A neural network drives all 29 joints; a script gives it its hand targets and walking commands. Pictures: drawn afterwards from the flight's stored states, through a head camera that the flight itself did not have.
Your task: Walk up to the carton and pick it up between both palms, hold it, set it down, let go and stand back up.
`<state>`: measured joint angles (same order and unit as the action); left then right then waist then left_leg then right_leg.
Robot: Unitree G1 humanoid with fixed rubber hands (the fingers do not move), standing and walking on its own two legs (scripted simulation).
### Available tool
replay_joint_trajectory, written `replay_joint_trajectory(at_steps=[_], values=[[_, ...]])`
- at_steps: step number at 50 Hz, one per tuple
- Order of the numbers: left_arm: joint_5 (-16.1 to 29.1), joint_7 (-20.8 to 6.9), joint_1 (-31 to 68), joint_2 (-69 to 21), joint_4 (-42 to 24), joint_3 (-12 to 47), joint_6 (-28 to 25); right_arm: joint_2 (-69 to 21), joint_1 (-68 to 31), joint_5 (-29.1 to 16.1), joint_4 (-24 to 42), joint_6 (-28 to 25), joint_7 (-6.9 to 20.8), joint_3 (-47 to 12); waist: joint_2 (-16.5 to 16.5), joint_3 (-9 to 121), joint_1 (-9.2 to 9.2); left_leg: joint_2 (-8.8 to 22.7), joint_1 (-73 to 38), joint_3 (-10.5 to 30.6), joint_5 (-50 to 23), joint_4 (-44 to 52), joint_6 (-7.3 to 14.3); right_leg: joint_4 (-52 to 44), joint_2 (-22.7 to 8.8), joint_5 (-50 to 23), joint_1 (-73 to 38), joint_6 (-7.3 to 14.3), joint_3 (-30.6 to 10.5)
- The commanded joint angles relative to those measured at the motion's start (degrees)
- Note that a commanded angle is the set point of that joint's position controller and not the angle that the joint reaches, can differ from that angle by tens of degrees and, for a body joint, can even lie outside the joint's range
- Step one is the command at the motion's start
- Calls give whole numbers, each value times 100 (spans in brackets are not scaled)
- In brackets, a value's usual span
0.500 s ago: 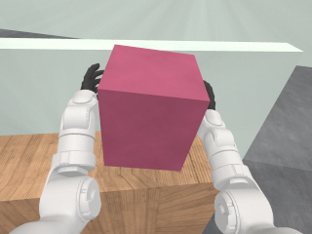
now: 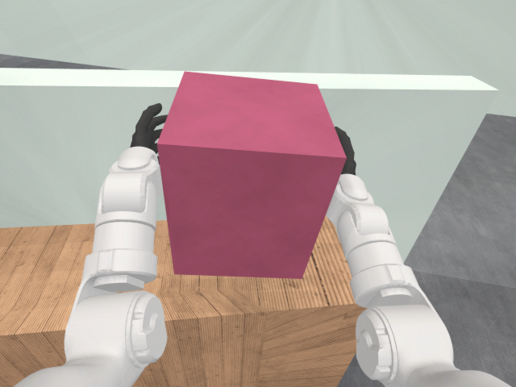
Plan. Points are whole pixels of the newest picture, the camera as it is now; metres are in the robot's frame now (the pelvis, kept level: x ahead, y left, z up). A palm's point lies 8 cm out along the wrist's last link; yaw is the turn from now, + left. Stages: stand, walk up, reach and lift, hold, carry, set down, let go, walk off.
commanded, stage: hold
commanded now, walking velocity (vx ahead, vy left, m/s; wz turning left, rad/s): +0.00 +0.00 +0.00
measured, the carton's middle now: (245, 179) +0.38 +0.01 +0.18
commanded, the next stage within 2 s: none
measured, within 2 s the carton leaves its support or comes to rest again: neither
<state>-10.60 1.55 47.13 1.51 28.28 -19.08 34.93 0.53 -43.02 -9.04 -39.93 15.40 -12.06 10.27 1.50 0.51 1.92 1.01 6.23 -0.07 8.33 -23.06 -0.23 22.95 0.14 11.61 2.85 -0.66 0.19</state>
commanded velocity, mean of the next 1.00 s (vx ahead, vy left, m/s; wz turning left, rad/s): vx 0.00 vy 0.00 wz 0.00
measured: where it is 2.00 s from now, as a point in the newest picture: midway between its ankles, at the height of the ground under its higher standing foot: outside the picture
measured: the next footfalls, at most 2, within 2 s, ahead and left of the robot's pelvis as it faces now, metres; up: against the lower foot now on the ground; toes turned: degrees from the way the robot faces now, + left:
none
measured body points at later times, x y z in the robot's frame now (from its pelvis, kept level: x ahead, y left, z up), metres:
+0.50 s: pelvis +0.00 +0.00 +0.00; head -0.08 +0.01 +0.44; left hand +0.38 +0.16 +0.24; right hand +0.38 -0.14 +0.21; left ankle +0.06 +0.12 -0.74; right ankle +0.02 -0.12 -0.74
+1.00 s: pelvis +0.00 +0.00 +0.00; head -0.09 +0.01 +0.44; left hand +0.38 +0.16 +0.25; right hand +0.38 -0.14 +0.22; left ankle +0.06 +0.12 -0.74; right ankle +0.02 -0.12 -0.74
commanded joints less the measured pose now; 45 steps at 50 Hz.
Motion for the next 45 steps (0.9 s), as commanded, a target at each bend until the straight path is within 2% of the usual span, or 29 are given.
replay_joint_trajectory(at_steps=[1, 25, 45], values=[[20, -748, 3322, -3466, -940, 2454, 13, -2908, -5547, -571, 1562, -128, 770, -2528, -109, 2208, 2, -227, -1320, -37, -978, 489, 34, -973, 417, -597, -7, -79, 345], [45, -879, 3306, -3461, -1369, 2593, 489, -2905, -5594, -922, 2026, 369, 582, -2722, -107, 2021, 165, -220, -1087, -30, -761, 513, 58, -999, 423, -678, -208, -67, 191], [49, -959, 3609, -3422, -1259, 2522, 587, -2911, -5690, -885, 1801, 579, 597, -2530, -127, 1825, 230, -209, -829, -26, -280, 642, 64, -1012, 382, -381, -162, -40, 136]])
